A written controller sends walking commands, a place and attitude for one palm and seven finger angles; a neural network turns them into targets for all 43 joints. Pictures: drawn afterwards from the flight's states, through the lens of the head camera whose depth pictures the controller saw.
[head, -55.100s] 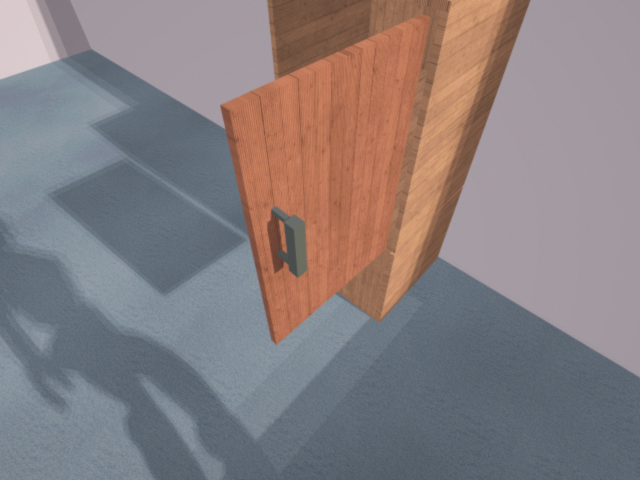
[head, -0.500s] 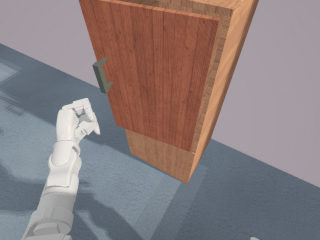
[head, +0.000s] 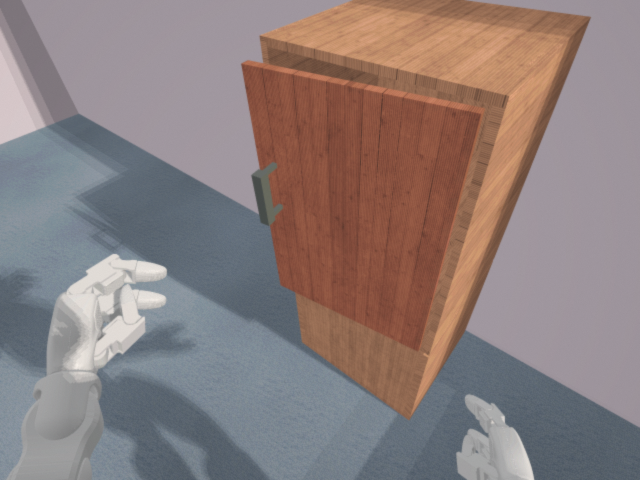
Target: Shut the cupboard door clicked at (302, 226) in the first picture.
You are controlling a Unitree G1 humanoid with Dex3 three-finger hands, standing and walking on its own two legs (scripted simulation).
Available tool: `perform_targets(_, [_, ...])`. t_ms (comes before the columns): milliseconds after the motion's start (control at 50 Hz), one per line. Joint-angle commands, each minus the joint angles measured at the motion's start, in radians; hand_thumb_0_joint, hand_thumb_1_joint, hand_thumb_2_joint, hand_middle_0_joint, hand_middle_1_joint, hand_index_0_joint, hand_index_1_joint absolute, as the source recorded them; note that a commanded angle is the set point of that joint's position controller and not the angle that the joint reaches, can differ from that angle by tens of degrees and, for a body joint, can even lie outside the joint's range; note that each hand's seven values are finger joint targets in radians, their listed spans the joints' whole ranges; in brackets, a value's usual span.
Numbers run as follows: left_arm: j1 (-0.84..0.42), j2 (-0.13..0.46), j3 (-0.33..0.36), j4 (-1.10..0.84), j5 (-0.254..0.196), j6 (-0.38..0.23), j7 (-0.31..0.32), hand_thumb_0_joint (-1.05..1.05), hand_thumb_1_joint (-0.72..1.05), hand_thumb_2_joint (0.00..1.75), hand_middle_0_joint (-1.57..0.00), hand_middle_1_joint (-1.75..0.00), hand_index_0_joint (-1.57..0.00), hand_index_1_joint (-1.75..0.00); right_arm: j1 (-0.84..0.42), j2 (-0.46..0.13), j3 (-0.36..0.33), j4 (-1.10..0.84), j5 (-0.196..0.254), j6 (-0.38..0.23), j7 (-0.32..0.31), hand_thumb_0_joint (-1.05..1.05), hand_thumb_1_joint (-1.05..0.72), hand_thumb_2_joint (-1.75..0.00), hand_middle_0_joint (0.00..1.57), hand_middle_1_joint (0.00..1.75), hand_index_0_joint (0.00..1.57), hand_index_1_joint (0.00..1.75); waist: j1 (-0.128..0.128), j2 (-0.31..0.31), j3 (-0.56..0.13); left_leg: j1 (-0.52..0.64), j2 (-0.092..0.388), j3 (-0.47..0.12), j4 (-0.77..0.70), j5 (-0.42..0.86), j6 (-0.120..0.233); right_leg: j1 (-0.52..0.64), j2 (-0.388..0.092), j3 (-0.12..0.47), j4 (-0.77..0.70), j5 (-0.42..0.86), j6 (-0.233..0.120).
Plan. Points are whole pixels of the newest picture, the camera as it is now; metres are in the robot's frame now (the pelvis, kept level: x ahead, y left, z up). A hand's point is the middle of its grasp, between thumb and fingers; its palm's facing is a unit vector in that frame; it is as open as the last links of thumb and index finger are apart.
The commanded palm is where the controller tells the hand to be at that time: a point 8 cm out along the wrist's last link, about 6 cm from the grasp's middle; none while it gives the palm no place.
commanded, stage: draw the hand back to the body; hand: left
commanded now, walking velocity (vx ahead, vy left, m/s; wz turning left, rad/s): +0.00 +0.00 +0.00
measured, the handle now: (269, 193) +0.64 +0.19 +0.00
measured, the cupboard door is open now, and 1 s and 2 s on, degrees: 8 8 8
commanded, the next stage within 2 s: step back with the hand held close in 0.62 s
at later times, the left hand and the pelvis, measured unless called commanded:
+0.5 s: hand (72, 352) +0.19 +0.26 +0.15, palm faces +0.47 -0.78 -0.40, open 7.3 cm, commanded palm +0.14 +0.29 +0.17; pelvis +0.00 -0.01 +0.00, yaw +0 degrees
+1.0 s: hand (63, 347) +0.19 +0.27 +0.15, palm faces +0.39 -0.77 -0.49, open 7.4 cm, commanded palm +0.13 +0.31 +0.17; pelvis -0.01 +0.01 +0.00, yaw -1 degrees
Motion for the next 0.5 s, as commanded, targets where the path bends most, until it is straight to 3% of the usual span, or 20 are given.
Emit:
perform_targets(0, [-0.124, 0.205, 0.145, -0.321, 0.0, -0.061, 0.02, 0.0, 0.9, 0.9, -0.5, -0.63, -0.5, -0.63, -0.108, -0.106, -0.047, -0.146, -0.011, -0.059, -0.008, 0.0, -0.9, -0.9, 0.2, 0.3, 0.2, 0.3, -0.013, 0.005, -0.124, 0.039, 0.008, 0.017, -0.063, 0.285, 0.017, 0.048, 0.009, -0.011, -0.056, 0.276, -0.013])
perform_targets(120, [0.04, 0.23, 0.222, -0.415, -0.005, -0.073, 0.029, 0.0, 0.9, 0.9, -0.34, -0.45, -0.34, -0.45, -0.11, -0.099, -0.057, -0.136, -0.014, -0.083, -0.006, 0.0, -0.9, -0.9, 0.2, 0.3, 0.2, 0.3, 0.0, 0.014, -0.1, 0.033, 0.012, 0.021, -0.055, 0.318, 0.015, 0.049, 0.007, -0.015, -0.052, 0.29, -0.008])
perform_targets(180, [0.147, 0.272, 0.296, -0.428, -0.009, -0.08, 0.034, 0.0, 0.9, 0.9, -0.25, -0.36, -0.25, -0.36, -0.107, -0.105, -0.067, -0.129, -0.016, -0.098, -0.005, 0.0, -0.9, -0.9, 0.2, 0.3, 0.2, 0.3, 0.013, -0.026, -0.079, 0.01, 0.014, 0.022, -0.05, 0.312, 0.019, 0.047, 0.008, -0.014, -0.062, 0.293, -0.005])
perform_targets(220, [0.181, 0.264, 0.309, -0.457, -0.013, -0.089, 0.033, 0.0, 0.9, 0.9, -0.2, -0.3, -0.2, -0.3, -0.105, -0.098, -0.069, -0.13, -0.011, -0.1, -0.003, 0.0, -0.9, -0.9, 0.2, 0.3, 0.2, 0.3, 0.011, -0.021, -0.077, 0.007, 0.016, 0.028, -0.047, 0.305, 0.018, 0.044, 0.004, -0.013, -0.052, 0.284, -0.005])
perform_targets(280, [0.147, 0.211, 0.249, -0.413, -0.006, -0.086, 0.03, 0.0, 0.9, 0.9, -0.2, -0.3, -0.2, -0.3, -0.097, -0.109, -0.075, -0.114, -0.011, -0.111, -0.007, 0.0, -0.9, -0.9, 0.2, 0.3, 0.2, 0.3, -0.009, -0.025, -0.007, 0.005, 0.018, 0.029, -0.055, 0.253, 0.022, -0.017, 0.006, -0.012, -0.078, 0.226, -0.001])
perform_targets(400, [0.104, 0.233, 0.258, -0.411, -0.005, -0.095, 0.038, 0.0, 0.9, 0.9, -0.2, -0.3, -0.2, -0.3, -0.103, -0.111, -0.076, -0.113, -0.011, -0.117, -0.021, 0.0, -0.9, -0.9, 0.2, 0.3, 0.2, 0.3, -0.001, -0.05, -0.029, 0.009, 0.01, 0.026, -0.06, 0.188, 0.033, -0.01, -0.002, -0.002, -0.081, 0.156, 0.001])
perform_targets(480, [0.113, 0.272, 0.293, -0.456, 0.0, -0.106, 0.045, 0.0, 0.9, 0.9, -0.2, -0.3, -0.2, -0.3, -0.108, -0.108, -0.074, -0.108, -0.014, -0.13, -0.022, 0.0, -0.9, -0.9, 0.2, 0.3, 0.2, 0.3, 0.011, 0.012, -0.059, 0.014, 0.006, 0.028, -0.056, 0.208, 0.029, 0.015, 0.001, 0.002, -0.083, 0.18, -0.004])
